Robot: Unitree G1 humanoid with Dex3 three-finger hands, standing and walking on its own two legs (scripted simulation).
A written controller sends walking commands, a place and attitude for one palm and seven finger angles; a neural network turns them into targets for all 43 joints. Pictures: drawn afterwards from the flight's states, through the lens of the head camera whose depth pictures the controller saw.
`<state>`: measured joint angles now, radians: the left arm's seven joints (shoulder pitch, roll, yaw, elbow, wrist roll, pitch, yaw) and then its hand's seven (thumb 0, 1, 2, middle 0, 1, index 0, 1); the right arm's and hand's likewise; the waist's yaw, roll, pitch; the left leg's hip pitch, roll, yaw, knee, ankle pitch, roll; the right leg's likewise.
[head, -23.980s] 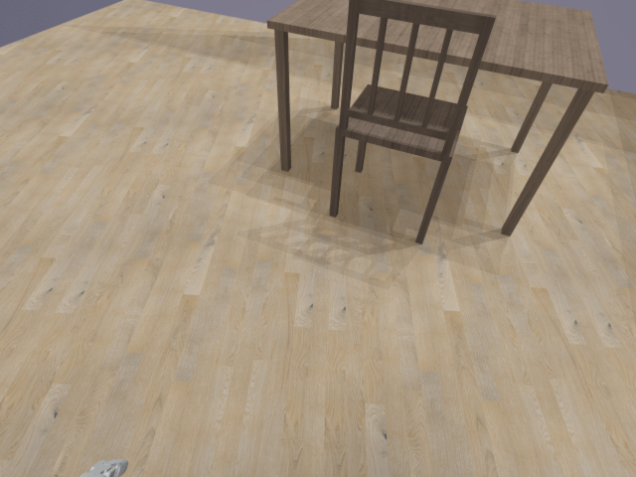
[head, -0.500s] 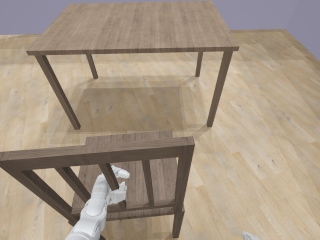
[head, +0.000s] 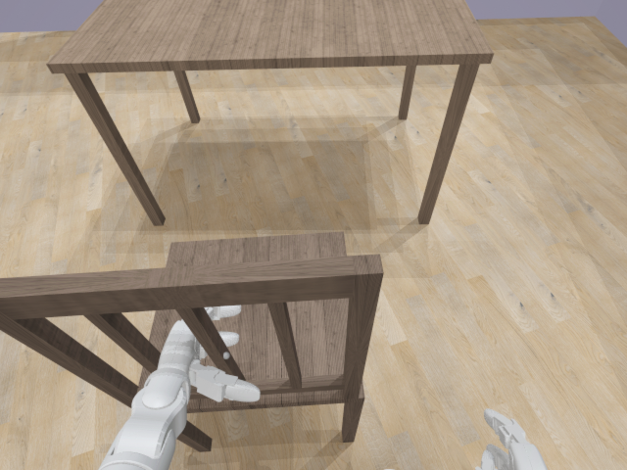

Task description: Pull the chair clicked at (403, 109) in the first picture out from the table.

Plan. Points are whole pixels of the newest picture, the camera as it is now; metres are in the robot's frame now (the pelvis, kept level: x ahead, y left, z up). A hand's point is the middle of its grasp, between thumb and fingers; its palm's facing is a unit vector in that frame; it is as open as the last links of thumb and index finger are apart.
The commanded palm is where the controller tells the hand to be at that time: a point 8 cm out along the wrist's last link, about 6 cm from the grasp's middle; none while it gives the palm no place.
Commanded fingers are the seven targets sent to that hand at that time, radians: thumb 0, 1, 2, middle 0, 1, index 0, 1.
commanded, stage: open the thumb and straighten the fingers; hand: left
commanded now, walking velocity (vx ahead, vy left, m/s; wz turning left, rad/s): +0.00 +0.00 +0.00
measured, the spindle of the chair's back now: (219, 352) +0.29 +0.14 -0.05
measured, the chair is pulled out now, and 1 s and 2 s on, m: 0.60 0.60 0.60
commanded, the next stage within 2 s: draw the fingers out of the gap in 0.26 s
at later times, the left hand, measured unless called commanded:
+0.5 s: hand (211, 371) +0.26 +0.15 -0.05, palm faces -0.03 -0.98 -0.17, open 17.4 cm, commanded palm +0.23 +0.20 -0.02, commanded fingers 0.00 -0.55 0.20 0.00 0.00 0.00 0.00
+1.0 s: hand (194, 438) +0.18 +0.16 -0.05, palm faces -0.02 -0.99 -0.17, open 17.5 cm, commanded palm +0.15 +0.21 -0.02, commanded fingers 0.00 -0.55 0.20 0.00 0.00 0.00 0.00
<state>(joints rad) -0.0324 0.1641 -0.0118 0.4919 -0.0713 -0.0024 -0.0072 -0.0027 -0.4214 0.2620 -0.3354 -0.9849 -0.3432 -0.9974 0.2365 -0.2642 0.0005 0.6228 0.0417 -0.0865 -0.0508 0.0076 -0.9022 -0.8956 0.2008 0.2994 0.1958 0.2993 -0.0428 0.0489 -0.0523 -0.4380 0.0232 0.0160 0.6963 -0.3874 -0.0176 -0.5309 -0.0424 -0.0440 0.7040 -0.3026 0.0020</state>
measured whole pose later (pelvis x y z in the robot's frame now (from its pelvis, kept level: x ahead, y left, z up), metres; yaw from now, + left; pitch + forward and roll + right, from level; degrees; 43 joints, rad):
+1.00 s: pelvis +0.00 +0.01 -0.02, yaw +2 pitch +9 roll -1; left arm 0.46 0.21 -0.06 -0.07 -0.05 0.16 -0.02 -0.01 -0.53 0.20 -0.01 0.00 -0.01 0.00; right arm 0.24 -0.23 0.03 0.50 0.04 -0.16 -0.10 0.01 -0.90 -0.90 0.20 0.30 0.20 0.30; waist -0.03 0.05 -0.12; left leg -0.57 0.01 -0.03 0.91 -0.49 -0.01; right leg -0.63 -0.06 -0.08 0.88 -0.40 0.01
